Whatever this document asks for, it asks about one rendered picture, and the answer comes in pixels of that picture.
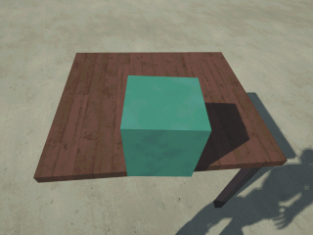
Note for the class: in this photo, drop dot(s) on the table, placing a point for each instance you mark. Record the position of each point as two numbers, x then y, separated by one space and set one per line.
84 141

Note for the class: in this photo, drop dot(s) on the carton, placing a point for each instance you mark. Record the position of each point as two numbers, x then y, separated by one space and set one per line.
164 125

